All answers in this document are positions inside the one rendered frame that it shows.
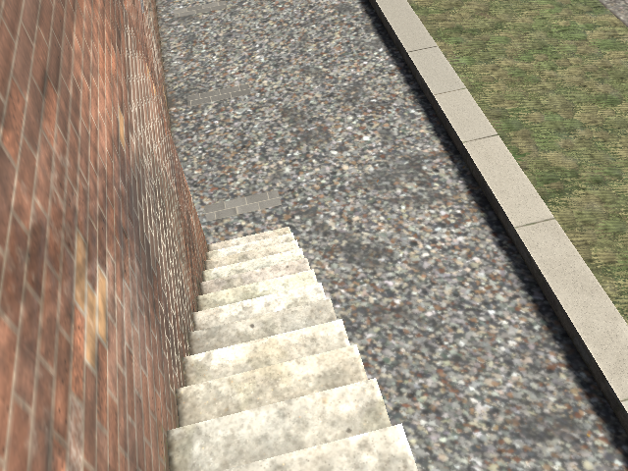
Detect stairs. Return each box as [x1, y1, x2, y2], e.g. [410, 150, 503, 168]
[167, 227, 418, 471]

